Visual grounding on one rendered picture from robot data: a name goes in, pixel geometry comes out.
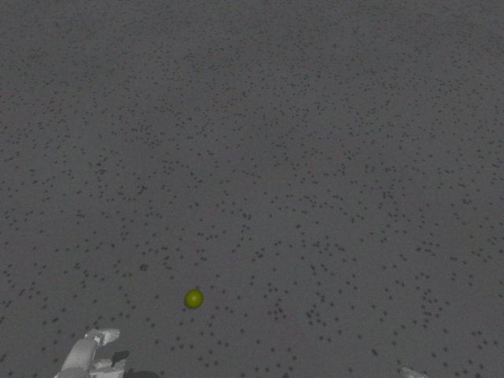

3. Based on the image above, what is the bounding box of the left robot hand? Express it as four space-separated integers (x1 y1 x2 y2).
61 328 127 378

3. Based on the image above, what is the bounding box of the ball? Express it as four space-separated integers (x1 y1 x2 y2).
185 289 203 308

